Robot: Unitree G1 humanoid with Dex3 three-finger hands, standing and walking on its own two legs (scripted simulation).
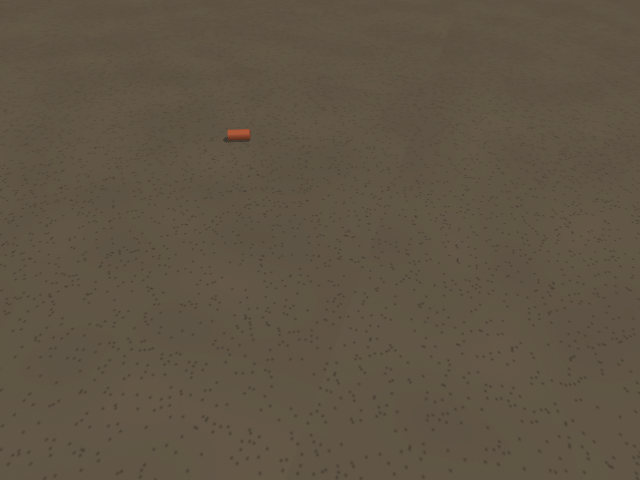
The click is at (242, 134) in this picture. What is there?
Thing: lying can
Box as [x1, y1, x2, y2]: [228, 129, 250, 139]
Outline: 228,130 228,139 250,139 249,129
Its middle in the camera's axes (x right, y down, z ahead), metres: -0.45 -0.61 +2.15
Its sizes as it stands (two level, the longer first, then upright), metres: 0.119 0.057 0.057
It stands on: the floor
